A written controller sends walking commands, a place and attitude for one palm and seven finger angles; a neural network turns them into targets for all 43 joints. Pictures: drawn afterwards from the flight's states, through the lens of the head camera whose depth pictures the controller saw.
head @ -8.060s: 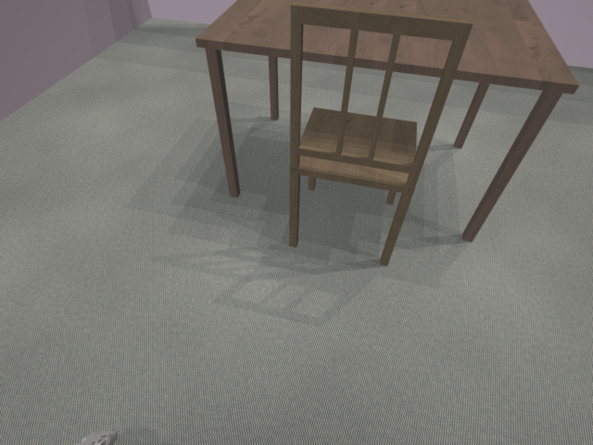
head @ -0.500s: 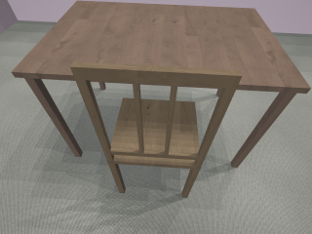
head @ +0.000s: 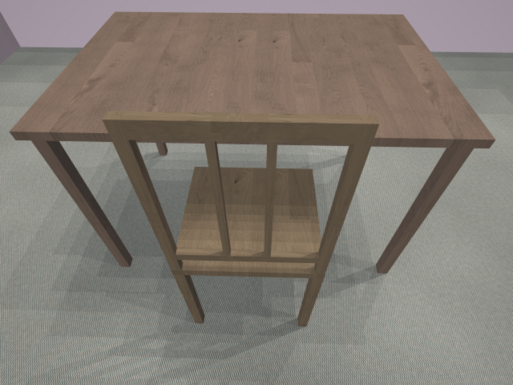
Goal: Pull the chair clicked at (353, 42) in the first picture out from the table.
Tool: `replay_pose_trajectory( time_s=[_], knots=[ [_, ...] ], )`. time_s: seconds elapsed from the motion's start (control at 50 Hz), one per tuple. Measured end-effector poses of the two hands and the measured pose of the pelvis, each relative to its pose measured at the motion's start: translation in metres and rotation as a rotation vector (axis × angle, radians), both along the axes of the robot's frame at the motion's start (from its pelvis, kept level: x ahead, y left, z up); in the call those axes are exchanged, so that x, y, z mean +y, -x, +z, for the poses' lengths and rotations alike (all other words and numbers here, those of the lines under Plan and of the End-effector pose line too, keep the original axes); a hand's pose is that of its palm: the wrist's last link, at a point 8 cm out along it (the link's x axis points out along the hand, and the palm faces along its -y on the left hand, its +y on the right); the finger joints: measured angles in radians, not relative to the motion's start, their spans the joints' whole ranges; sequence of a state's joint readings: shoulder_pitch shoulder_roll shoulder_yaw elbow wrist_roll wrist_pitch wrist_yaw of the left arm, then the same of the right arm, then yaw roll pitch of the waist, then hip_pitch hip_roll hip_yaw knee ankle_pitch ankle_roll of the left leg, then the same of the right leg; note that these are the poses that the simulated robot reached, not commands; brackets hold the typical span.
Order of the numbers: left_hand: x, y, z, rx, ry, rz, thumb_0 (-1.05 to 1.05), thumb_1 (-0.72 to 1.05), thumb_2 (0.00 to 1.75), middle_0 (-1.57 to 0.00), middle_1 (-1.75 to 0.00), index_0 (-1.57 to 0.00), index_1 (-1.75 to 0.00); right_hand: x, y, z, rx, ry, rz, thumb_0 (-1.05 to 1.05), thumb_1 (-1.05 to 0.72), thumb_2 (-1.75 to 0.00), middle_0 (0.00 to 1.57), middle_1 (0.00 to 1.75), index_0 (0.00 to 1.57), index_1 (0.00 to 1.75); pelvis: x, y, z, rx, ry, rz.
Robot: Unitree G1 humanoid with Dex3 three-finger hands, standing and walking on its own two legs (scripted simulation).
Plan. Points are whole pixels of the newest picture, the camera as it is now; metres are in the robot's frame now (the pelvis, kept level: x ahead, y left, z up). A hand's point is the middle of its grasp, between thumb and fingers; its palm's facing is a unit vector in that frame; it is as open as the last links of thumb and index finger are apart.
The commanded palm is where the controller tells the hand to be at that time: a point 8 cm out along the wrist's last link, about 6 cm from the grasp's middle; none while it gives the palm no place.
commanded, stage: come to a stop and stand still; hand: left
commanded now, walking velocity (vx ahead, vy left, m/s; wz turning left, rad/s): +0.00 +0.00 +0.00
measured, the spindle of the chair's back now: (220, 207) +0.46 +0.10 -0.05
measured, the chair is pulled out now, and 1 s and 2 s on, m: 0.00 0.00 0.00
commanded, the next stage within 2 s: look again from close up in 0.44 s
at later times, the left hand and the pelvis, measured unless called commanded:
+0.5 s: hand out of the picture -0.04 +0.14 -0.16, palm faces +0.01 -0.98 -0.20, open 7.4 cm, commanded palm none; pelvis -0.02 -0.02 +0.01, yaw -1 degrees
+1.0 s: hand out of the picture -0.03 +0.14 -0.17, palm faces +0.02 -0.98 -0.19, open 7.3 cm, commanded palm none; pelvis -0.02 -0.03 +0.01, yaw -1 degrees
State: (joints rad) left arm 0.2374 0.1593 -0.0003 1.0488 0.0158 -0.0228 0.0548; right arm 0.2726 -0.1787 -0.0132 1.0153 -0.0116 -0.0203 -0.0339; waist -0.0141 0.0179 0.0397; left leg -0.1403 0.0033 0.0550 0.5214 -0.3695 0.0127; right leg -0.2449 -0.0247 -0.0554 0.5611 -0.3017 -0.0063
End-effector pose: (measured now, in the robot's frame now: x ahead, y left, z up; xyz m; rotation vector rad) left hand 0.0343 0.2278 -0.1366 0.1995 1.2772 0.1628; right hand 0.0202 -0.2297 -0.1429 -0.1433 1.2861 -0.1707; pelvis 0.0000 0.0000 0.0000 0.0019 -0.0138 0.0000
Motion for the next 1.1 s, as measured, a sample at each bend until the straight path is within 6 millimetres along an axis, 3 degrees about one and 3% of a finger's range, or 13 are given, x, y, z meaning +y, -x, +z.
replay_pose_trajectory(
  time_s=[0.16, 0.38, 0.52, 0.64, 0.92, 1.1],
  knots=[
    [-0.007, 0.027, 0.006, 0.005, 0.002, -0.001, 0.01, 0.92, 0.9, -0.2, -0.3, -0.2, -0.3, -0.002, 0.018, -0.003, -0.023, -0.028, 0.009, 0.01, -0.93, -0.9, 0.19, 0.3, 0.2, 0.3, -0.008, 0.018, 0.002, -0.03, -0.008, -0.012],
    [-0.024, 0.071, 0.006, 0.104, 0.024, 0.024, 0.01, 0.91, 0.9, -0.2, -0.3, -0.2, -0.3, -0.001, 0.081, -0.004, 0.137, -0.07, -0.009, 0.0, -0.91, -0.9, 0.19, 0.3, 0.19, 0.3, -0.018, 0.027, 0.005, 0.001, -0.015, -0.015],
    [-0.037, 0.081, 0.004, 0.145, 0.048, 0.036, 0.01, 0.91, 0.9, -0.2, -0.3, -0.2, -0.3, 0.005, 0.105, -0.003, 0.223, -0.086, -0.029, 0.0, -0.91, -0.9, 0.19, 0.3, 0.19, 0.3, -0.022, 0.024, 0.006, 0.003, -0.015, -0.012],
    [-0.046, 0.077, 0.001, 0.143, 0.064, 0.033, 0.01, 0.91, 0.9, -0.2, -0.3, -0.2, -0.3, 0.009, 0.102, -0.003, 0.221, -0.092, -0.035, 0.0, -0.91, -0.9, 0.19, 0.3, 0.19, 0.3, -0.024, 0.022, 0.007, -0.002, -0.015, -0.012],
    [-0.044, 0.072, 0.001, 0.124, 0.054, 0.039, 0.02, 0.92, 0.9, -0.2, -0.3, -0.2, -0.3, 0.009, 0.063, -0.004, 0.125, -0.091, -0.014, 0.0, -0.91, -0.9, 0.19, 0.3, 0.19, 0.3, -0.026, 0.02, 0.008, -0.007, -0.013, -0.015],
    [-0.042, 0.071, 0.002, 0.121, 0.054, 0.041, 0.01, 0.92, 0.9, -0.2, -0.3, -0.2, -0.3, 0.003, 0.061, -0.002, 0.123, -0.07, -0.012, 0.0, -0.91, -0.9, 0.19, 0.3, 0.19, 0.3, -0.024, 0.019, 0.008, -0.011, -0.014, -0.016]
  ],
)
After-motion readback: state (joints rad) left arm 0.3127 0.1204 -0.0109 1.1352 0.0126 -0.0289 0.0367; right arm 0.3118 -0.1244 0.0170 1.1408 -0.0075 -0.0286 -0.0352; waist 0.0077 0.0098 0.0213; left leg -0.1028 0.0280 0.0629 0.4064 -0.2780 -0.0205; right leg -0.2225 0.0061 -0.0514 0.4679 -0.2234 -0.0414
